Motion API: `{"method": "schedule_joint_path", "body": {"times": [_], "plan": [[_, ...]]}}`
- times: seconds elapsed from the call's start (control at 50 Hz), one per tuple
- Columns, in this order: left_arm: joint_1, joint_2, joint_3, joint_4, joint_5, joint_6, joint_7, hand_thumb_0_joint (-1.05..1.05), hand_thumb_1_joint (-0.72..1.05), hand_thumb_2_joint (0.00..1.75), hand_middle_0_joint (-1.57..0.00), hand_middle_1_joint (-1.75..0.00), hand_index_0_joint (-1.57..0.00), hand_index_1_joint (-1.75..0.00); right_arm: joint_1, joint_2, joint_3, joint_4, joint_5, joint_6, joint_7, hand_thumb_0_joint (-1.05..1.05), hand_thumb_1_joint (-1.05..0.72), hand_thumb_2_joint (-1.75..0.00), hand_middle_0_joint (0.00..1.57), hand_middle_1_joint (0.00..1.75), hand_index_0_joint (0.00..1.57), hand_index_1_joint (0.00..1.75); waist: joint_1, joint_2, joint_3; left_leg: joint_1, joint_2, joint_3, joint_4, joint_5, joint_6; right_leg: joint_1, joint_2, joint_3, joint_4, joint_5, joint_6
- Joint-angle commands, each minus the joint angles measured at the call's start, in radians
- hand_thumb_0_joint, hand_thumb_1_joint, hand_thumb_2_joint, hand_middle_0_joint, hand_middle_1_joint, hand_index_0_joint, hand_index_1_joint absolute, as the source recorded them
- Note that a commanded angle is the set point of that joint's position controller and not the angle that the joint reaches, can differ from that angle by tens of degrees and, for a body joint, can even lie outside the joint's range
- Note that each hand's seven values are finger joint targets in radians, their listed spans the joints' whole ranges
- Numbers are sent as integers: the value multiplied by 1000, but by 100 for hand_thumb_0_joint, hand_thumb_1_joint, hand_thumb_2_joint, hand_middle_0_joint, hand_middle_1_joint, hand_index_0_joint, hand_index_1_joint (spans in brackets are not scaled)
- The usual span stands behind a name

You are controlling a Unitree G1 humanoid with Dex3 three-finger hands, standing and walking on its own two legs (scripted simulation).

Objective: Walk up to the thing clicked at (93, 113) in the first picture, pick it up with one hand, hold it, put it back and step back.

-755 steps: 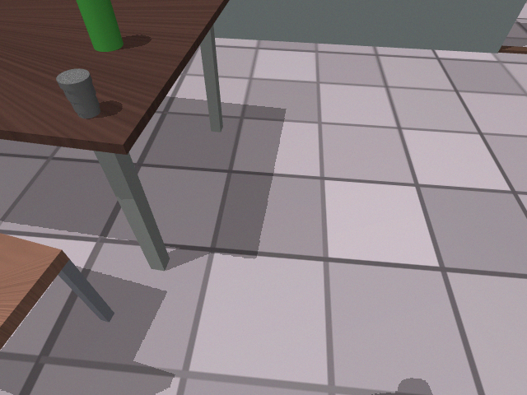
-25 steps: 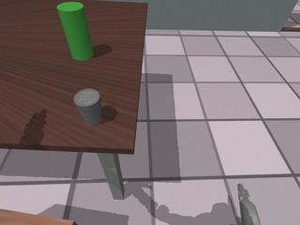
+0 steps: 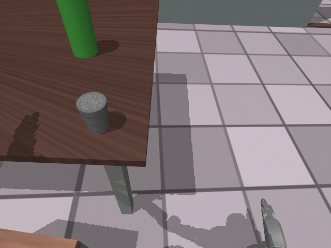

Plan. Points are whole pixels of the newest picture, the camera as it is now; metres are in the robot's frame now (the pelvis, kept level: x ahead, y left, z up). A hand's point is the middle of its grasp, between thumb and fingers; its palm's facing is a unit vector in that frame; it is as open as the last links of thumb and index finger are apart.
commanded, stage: go down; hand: left
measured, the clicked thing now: (95, 115) +0.46 +0.17 +0.04
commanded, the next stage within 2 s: approach in 0.80 s
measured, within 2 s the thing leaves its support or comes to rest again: neither
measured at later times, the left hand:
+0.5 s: hand out of the picture +0.38 +0.38 +0.16, palm faces +0.13 -0.99 +0.01, open 17.7 cm
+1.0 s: hand out of the picture +0.37 +0.38 +0.17, palm faces +0.13 -0.99 +0.02, open 17.7 cm
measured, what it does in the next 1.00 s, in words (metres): stands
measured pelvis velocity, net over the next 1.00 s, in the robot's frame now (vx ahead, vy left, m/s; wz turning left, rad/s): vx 0.00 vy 0.00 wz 0.00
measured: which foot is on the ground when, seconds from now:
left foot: down 0.00-1.00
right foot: down 0.00-1.00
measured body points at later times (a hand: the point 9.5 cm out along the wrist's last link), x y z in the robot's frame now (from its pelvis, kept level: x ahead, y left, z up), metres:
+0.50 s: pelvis +0.01 +0.00 -0.01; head +0.04 +0.02 +0.44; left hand +0.36 +0.43 +0.17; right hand +0.16 -0.26 -0.08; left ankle -0.01 +0.12 -0.73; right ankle -0.01 -0.15 -0.73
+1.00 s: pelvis +0.00 +0.00 -0.01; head +0.03 +0.03 +0.44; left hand +0.35 +0.43 +0.17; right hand +0.16 -0.25 -0.07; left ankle -0.01 +0.12 -0.73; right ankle -0.01 -0.15 -0.73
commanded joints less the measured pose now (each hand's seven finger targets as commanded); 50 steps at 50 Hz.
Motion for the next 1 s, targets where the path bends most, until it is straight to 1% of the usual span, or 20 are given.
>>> {"method": "schedule_joint_path", "body": {"times": [0.0, 0.12, 0.18, 0.24, 0.28, 0.3, 0.34, 0.5, 0.54, 0.58, 0.6, 0.62, 0.66, 0.68, 0.72, 0.76, 0.84, 0.92, 0.94, 0.98], "plan": [[-363, 415, 69, -206, -25, -66, -7, 0, -61, 5, -5, -5, -4, -6, -49, -159, -56, -119, -5, -51, -13, 0, 53, -5, 5, 5, 5, 5, 6, 207, -301, 252, -27, -3, -37, 364, 6, 13, 35, -32, -20, 252, -52], [-369, 394, 50, -181, -27, -62, -17, 0, -61, 5, -5, -5, -4, -6, -53, -145, -36, -152, -4, -54, -10, 0, 53, -5, 5, 5, 5, 5, -5, 198, -294, 247, -26, -2, -21, 383, 9, -7, 36, -32, -12, 262, -50], [-394, 433, 60, -183, -15, -59, -13, 0, -61, 4, -6, -6, -5, -7, -58, -180, -61, -191, -7, -58, -13, 0, 53, -5, 5, 5, 5, 5, -16, 179, -331, 245, -30, -2, -7, 369, 13, -5, 33, -29, -4, 261, -47], [-390, 439, 73, -176, -18, -58, -10, 0, -61, 6, -5, -6, -4, -6, -50, -143, -29, -185, -3, -51, -6, 0, 54, -5, 5, 5, 5, 5, 7, 193, -291, 205, -30, -3, -8, 332, 10, -21, 33, -32, -2, 228, -49], [-394, 452, 79, -204, -15, -60, -8, 0, -61, 5, -4, -5, -4, -6, -26, -163, -54, -196, -3, -49, -9, 0, 53, -5, 5, 5, 5, 5, 1, 200, -343, 232, -30, -3, -4, 350, 10, -5, 33, -31, 5, 245, -49], [-365, 412, 47, -178, -13, -50, -11, 0, -61, 4, -5, -6, -5, -6, 9, -144, -49, -138, -1, -40, -5, 0, 53, -5, 5, 5, 5, 5, 6, 216, -310, 226, -30, -4, -6, 346, 8, -31, 34, -32, 4, 230, -52], [-344, 399, 54, -197, -20, -43, -13, 0, -61, 4, -6, -6, -5, -7, -39, -171, -56, -225, -1, -51, -5, 0, 53, -5, 5, 5, 5, 5, 6, 187, -345, 243, -27, -6, 4, 391, 9, -16, 35, -35, 12, 265, -50], [-352, 448, 109, -300, -24, -40, -9, 0, -61, 4, -5, -6, -5, -7, -51, -170, -58, -229, 0, -47, -8, 0, 53, -5, 5, 5, 5, 5, 27, 231, -374, 279, -15, -16, 11, 481, -2, -5, 39, -43, 24, 285, -53], [-344, 378, 56, -284, -26, -25, -17, 0, -61, 5, -5, -7, -5, -7, -54, -131, -23, -240, 4, -40, -5, 0, 53, -5, 5, 5, 5, 5, 18, 196, -339, 258, -27, -5, 9, 443, 8, 2, 37, -35, 9, 288, -47], [-353, 374, 41, -273, -21, -15, -9, 0, -61, 6, -4, -6, -4, -6, 5, -162, -68, -169, 3, -37, -13, 0, 53, -5, 5, 5, 5, 5, -3, 198, -303, 260, -27, -6, 1, 416, 7, -30, 38, -36, 8, 269, -49], [-340, 372, 35, -259, -22, -10, -8, 0, -60, 6, -4, -6, -4, -6, 10, -158, -58, -155, 2, -30, -11, 0, 53, -5, 5, 5, 5, 5, 2, 196, -284, 243, -31, -2, 1, 388, 9, -38, 36, -35, 2, 256, -49], [-320, 408, 76, -243, -24, -11, -5, 0, -61, 6, -4, -6, -4, -7, -42, -203, -80, -248, 1, -43, -13, 0, 54, -5, 5, 5, 5, 5, 3, 160, -296, 232, -31, -3, 3, 375, 10, -19, 35, -37, 6, 250, -47], [-324, 398, 64, -234, -22, -15, -11, 0, -61, 7, -4, -6, -4, -7, 40, -144, -46, -154, 1, -30, -6, 0, 54, -5, 5, 5, 5, 5, 8, 166, -265, 207, -36, 1, 2, 365, 16, -22, 33, -35, 9, 256, -46], [-324, 409, 76, -237, -23, -20, -17, 0, -61, 6, -5, -7, -5, -8, 0, -153, -46, -231, 4, -37, -5, 0, 53, -5, 5, 5, 5, 5, 8, 164, -286, 215, -35, 1, 8, 374, 16, -20, 31, -34, 13, 261, -45], [-327, 372, 47, -234, -29, -24, -24, 0, -61, 6, -4, -6, -4, -7, 27, -132, -37, -176, 2, -31, -2, 0, 53, -5, 5, 5, 5, 5, 10, 177, -259, 209, -38, 4, 8, 371, 17, -33, 30, -34, 16, 259, -45], [-348, 415, 78, -270, -27, -32, -20, 0, -61, 7, -4, -6, -4, -7, -20, -163, -48, -256, 0, -44, -5, 0, 53, -5, 5, 5, 5, 5, 12, 173, -336, 236, -41, 2, 17, 397, 18, 7, 27, -32, 22, 291, -43], [-360, 379, 46, -254, -23, -21, -22, 0, -61, 5, -4, -6, -4, -7, -7, -148, -40, -218, -1, -39, -7, 0, 53, -5, 5, 5, 5, 5, 2, 213, -303, 252, -30, -7, 10, 388, 11, -44, 32, -37, 20, 250, -47], [-409, 431, 88, -290, -28, -22, -6, 0, -56, 6, -8, -7, -6, -9, -21, -173, -56, -251, -1, -46, -10, 0, 55, -5, 5, 5, 5, 5, 10, 228, -325, 240, -28, -7, 2, 348, 5, -22, 33, -39, 19, 223, -50], [-382, 371, 41, -239, -19, -9, -5, 0, -56, 6, -8, -7, -6, -9, -7, -132, -17, -247, -1, -41, -4, 0, 55, -5, 5, 5, 5, 5, 3, 197, -287, 218, -28, -8, -6, 319, 9, -30, 35, -40, 16, 208, -51], [-381, 243, -59, -202, -19, 1, -7, 0, -56, 7, -8, -7, -6, -10, 38, -118, -31, -167, 2, -35, -1, 0, 55, -5, 5, 5, 5, 5, -21, 193, -217, 197, -31, -2, -10, 262, 12, -93, 36, -36, 15, 171, -51]]}}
